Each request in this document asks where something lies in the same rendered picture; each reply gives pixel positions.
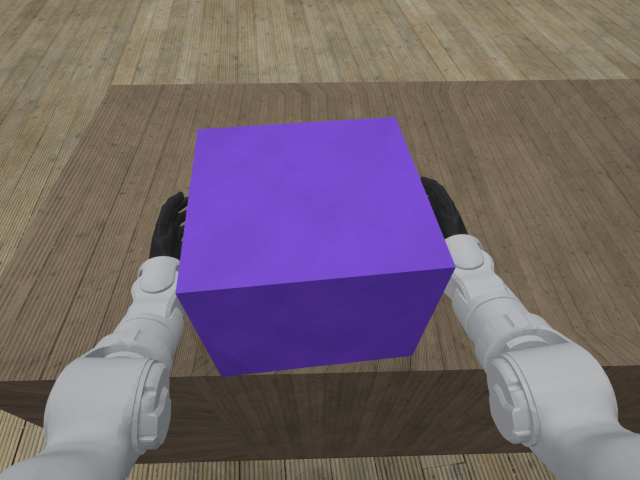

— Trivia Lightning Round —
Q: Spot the right robot upper arm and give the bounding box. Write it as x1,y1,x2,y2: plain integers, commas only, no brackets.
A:
487,342,640,480

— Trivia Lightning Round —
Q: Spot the right robot hand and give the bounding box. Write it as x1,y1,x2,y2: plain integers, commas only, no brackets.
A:
421,176,468,239

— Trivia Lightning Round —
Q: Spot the right robot forearm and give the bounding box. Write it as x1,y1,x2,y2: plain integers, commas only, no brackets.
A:
444,234,618,419

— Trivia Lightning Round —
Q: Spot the left robot hand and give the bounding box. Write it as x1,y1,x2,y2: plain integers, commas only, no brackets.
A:
149,192,189,261

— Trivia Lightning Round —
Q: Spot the left robot forearm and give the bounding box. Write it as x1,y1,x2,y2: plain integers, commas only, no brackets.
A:
43,256,186,444

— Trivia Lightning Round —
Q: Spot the carton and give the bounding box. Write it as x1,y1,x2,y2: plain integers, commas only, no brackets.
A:
175,117,456,377

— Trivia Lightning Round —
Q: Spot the pedestal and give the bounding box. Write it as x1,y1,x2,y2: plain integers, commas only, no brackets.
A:
0,79,640,464

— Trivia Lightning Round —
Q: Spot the left robot upper arm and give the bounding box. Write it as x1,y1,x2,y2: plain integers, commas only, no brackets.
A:
0,357,171,480

